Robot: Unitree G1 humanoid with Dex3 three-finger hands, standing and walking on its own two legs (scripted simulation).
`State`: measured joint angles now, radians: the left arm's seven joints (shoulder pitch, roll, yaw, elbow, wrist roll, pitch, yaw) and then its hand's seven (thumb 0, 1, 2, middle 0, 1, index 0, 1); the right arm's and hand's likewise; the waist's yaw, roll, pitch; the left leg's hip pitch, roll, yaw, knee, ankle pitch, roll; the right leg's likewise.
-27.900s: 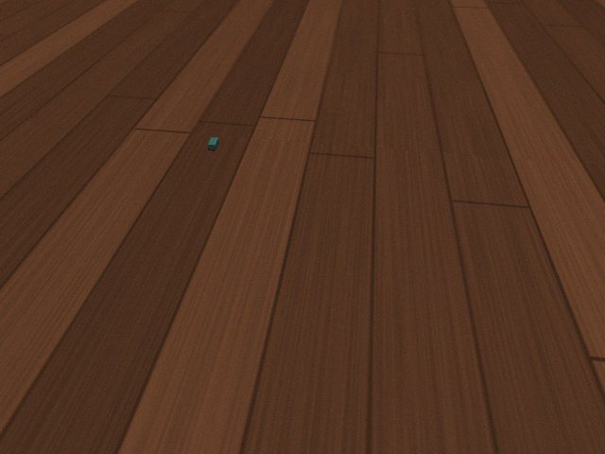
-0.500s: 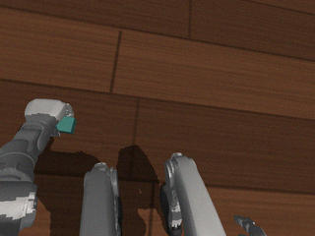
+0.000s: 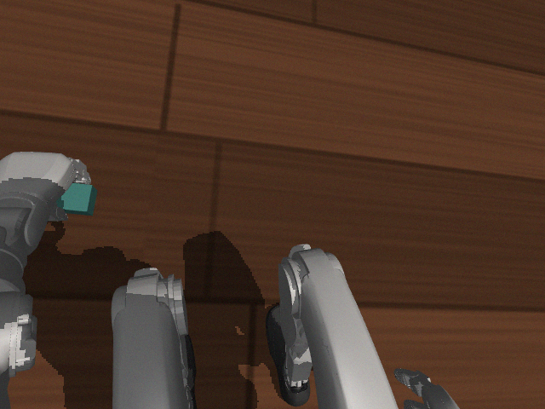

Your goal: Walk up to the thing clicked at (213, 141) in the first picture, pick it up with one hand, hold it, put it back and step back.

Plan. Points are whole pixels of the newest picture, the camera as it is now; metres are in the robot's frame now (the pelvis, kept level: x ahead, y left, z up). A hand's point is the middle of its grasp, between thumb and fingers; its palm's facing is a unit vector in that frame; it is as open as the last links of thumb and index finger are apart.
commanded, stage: crouch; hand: left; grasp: from above
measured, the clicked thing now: (67, 198) +0.45 +0.27 -0.21
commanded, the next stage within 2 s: lower in 0.34 s
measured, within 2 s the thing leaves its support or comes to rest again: rests again in 1.94 s
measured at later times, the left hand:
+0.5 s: hand (59, 199) +0.45 +0.28 -0.22, palm faces -0.48 +0.02 -0.88, open 7.1 cm
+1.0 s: hand (73, 207) +0.45 +0.28 -0.28, palm faces -0.48 +0.00 -0.88, open 7.1 cm
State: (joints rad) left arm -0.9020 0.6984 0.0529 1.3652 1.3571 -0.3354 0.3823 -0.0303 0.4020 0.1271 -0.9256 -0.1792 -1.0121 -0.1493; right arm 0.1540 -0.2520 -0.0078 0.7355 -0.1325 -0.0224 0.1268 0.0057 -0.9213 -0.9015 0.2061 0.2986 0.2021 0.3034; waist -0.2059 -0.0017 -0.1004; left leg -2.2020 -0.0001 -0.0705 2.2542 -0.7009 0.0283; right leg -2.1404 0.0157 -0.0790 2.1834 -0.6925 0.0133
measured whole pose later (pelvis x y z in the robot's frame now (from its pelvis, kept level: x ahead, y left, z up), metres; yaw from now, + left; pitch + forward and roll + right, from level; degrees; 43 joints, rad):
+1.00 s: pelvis +0.00 +0.00 -0.08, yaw -4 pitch +32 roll -10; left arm -0.99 0.89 0.10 1.61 1.45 -0.38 0.53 -0.03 0.41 0.10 -0.93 -0.16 -1.02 -0.13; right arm 0.11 -0.27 0.12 0.75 -0.21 -0.07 0.15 0.00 -0.91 -0.89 0.21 0.30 0.20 0.30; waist -0.29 -0.07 0.02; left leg -2.37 0.01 -0.14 2.52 -0.71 0.02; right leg -2.29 0.03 -0.15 2.40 -0.68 0.01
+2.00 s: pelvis +0.00 +0.00 -0.09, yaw -8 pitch +28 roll -13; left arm -1.00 1.00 0.14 1.71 1.39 -0.29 0.62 -0.03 0.45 0.03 -0.94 -0.12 -1.04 -0.08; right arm 0.08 -0.32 0.24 0.67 -0.27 -0.19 0.22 0.00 -0.91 -0.90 0.21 0.30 0.20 0.30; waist -0.36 -0.13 0.13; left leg -2.36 0.01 -0.20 2.58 -0.74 0.02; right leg -2.27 0.05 -0.20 2.42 -0.67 0.03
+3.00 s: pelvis +0.00 +0.00 -0.08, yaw -8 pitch +27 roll -14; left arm -0.97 1.04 0.12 1.64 1.34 -0.36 0.53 0.00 -0.11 0.66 -0.40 -0.67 -0.42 -0.66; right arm 0.08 -0.34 0.29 0.65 -0.27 -0.17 0.22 0.00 -0.90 -0.90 0.21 0.30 0.20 0.30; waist -0.35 -0.14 0.19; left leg -2.33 0.01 -0.23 2.57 -0.74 0.01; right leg -2.24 0.06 -0.22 2.39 -0.66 0.02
